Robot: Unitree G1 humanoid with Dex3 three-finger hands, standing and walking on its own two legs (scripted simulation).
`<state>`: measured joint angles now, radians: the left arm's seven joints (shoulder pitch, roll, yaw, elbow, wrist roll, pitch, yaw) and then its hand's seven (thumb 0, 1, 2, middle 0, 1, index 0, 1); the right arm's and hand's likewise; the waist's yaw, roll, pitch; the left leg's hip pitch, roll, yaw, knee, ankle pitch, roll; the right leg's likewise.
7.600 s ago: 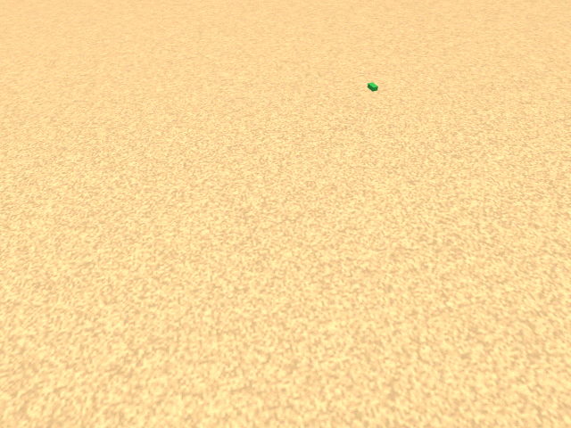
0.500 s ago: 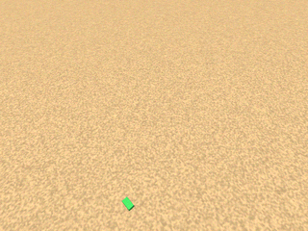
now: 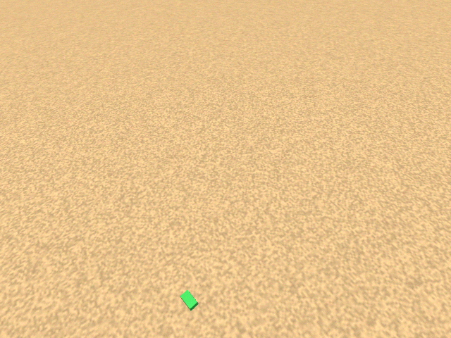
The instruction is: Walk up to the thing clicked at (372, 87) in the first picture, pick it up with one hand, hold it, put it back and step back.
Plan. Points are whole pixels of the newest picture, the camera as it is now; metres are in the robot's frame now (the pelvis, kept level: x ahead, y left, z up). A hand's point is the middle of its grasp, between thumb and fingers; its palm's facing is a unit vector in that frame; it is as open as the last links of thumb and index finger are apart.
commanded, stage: stand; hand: left
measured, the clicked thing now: (189, 300) +0.43 +0.21 -0.77
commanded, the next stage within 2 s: none
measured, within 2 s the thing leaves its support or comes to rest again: neither
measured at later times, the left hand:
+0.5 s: hand out of the picture +0.07 +0.25 -0.16, palm faces -0.02 -0.94 -0.34, open 7.4 cm
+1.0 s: hand out of the picture +0.08 +0.25 -0.16, palm faces -0.02 -0.94 -0.34, open 7.4 cm
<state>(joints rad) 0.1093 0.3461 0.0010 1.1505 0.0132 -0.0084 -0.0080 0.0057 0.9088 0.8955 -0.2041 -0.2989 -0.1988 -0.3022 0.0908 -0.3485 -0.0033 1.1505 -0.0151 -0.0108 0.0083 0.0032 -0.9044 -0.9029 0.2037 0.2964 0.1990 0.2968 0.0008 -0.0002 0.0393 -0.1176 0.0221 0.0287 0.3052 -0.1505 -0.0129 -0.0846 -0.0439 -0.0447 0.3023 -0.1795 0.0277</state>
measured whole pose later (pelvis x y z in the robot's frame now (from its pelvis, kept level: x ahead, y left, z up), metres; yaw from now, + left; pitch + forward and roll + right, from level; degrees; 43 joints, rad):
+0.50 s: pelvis +0.00 +0.00 +0.00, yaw +0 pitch -2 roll +0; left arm 0.11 0.35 0.00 1.14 0.01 -0.01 -0.01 0.01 0.91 0.90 -0.20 -0.30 -0.20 -0.30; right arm 0.10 -0.35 0.00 1.14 -0.02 -0.01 0.01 0.00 -0.90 -0.90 0.20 0.30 0.20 0.30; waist 0.00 0.00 0.04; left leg -0.13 0.03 0.02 0.31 -0.16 -0.02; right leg -0.09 -0.04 -0.05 0.30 -0.19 0.03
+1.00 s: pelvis +0.01 +0.00 +0.00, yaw +0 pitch -2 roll +0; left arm 0.12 0.35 0.00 1.13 0.01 -0.01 -0.01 0.01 0.91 0.90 -0.20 -0.30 -0.20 -0.30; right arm 0.10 -0.35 0.00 1.13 -0.01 -0.01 0.00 0.00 -0.90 -0.90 0.20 0.30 0.20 0.30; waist 0.00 0.00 0.04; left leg -0.11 0.02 0.02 0.31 -0.17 -0.01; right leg -0.07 -0.04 -0.05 0.30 -0.19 0.03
